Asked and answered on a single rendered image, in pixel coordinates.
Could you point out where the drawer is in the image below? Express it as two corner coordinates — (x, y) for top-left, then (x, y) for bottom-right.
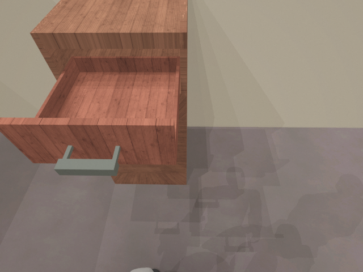
(0, 56), (180, 165)

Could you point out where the cabinet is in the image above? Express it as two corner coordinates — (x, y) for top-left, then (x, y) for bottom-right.
(30, 0), (188, 185)

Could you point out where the handle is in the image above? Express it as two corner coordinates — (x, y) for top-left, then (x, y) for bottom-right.
(54, 146), (121, 176)

